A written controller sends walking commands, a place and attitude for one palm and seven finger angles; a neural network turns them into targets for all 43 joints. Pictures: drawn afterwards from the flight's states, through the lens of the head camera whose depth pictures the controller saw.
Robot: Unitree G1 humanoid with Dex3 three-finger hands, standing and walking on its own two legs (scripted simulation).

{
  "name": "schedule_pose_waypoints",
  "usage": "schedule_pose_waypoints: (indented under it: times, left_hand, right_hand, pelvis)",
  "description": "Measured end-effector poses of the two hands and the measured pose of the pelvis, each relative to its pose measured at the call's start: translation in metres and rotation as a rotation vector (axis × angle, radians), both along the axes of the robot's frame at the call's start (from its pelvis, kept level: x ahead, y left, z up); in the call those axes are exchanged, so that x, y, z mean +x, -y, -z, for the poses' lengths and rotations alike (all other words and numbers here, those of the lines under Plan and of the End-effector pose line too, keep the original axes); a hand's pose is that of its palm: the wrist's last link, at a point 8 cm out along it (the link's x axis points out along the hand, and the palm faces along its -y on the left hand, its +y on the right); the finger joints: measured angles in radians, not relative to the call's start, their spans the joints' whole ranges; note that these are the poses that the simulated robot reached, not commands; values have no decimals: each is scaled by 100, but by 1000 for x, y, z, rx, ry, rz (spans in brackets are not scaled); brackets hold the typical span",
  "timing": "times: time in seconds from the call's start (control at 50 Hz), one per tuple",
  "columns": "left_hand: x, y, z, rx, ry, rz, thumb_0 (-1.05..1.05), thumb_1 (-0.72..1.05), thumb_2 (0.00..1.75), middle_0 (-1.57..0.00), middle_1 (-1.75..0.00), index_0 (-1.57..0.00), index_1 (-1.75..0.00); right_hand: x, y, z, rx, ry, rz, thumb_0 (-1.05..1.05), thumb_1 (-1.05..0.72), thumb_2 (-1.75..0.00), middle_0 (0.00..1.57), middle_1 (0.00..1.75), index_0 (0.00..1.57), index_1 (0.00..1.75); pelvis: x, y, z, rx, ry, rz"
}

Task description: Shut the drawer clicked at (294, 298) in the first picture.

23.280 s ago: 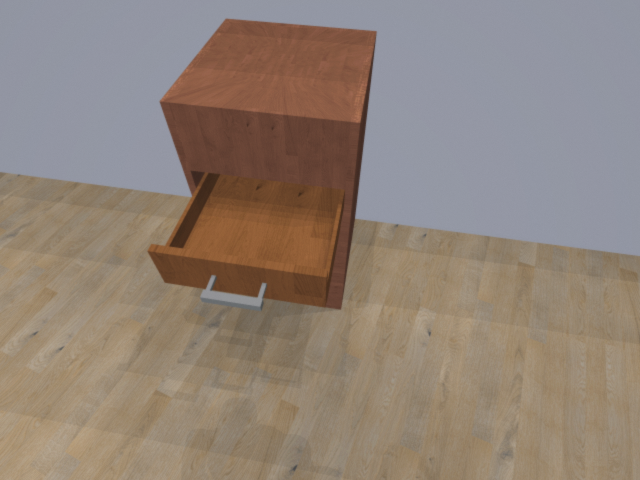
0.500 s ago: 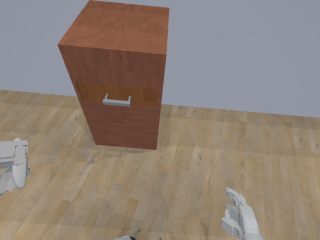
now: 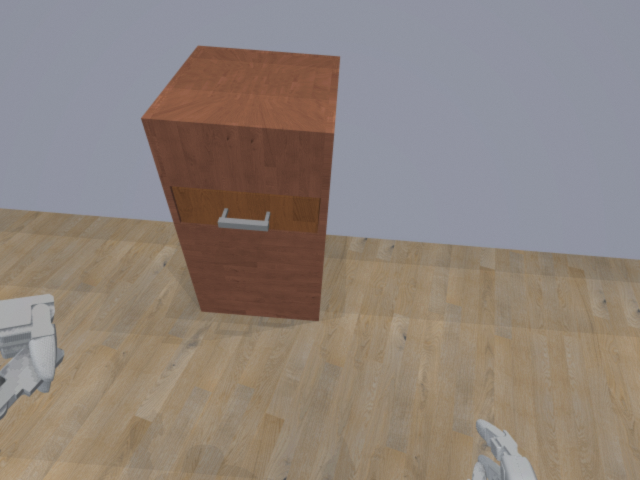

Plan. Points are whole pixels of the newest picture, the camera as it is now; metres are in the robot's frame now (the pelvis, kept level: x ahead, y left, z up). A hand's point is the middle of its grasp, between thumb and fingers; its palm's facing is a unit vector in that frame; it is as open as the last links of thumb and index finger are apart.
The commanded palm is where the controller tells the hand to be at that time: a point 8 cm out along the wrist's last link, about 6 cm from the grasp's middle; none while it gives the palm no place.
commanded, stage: stop stepping back and stand still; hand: left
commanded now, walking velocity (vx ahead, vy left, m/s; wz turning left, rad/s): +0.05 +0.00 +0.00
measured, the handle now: (245, 219) +0.79 +0.22 -0.24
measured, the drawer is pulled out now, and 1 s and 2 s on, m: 0.00 0.00 0.00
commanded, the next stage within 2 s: let the arm hang, fingers relaxed in 0.50 s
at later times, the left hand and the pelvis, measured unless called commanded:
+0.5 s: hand (73, 327) +0.22 +0.25 +0.16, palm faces +0.31 -0.83 -0.46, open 3.2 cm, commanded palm +0.16 +0.29 +0.18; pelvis +0.03 +0.01 +0.01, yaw +0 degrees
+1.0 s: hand out of the picture -0.01 +0.21 -0.18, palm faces +0.04 -0.98 -0.21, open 3.6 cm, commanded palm none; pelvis +0.00 +0.01 +0.00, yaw +1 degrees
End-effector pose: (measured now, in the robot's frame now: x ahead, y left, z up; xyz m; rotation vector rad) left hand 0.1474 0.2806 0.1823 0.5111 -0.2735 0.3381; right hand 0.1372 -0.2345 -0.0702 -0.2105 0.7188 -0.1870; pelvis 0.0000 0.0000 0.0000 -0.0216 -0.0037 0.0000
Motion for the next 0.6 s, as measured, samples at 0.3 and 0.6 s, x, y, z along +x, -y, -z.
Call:
schedule_pose_waypoints:
  times: [0.3,0.6]
  left_hand:
    - [32,-5,0,0,-32,41,1,89,90,-141,-160,-141,-160]
    - [31,-6,5,-5,-106,18,1,89,90,-141,-160,-141,-160]
  right_hand:
    - [41,-29,-4,33,1,-56,2,-91,-90,20,30,21,30]
    - [46,-10,-5,0,-28,-19,1,-91,-90,20,30,20,29]
  pelvis:
    - [22,-9,-3,9,-7,8]
    - [24,-8,-6,7,-12,5]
